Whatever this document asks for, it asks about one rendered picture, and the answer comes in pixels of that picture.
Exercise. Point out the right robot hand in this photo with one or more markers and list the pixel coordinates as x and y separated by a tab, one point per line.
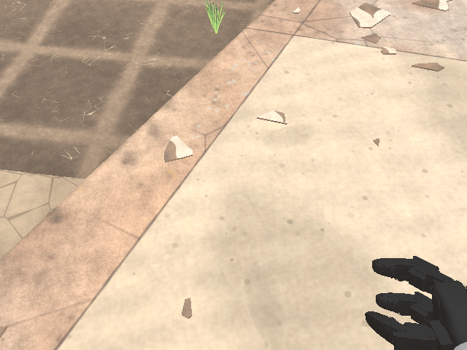
442	319

